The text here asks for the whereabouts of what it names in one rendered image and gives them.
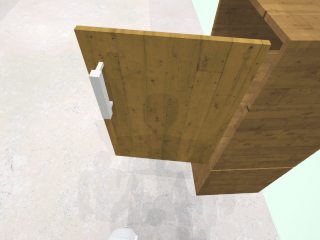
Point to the left robot thigh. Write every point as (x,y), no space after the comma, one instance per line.
(123,234)

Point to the cupboard door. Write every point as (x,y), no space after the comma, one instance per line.
(173,94)

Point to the handle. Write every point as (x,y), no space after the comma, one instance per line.
(100,91)

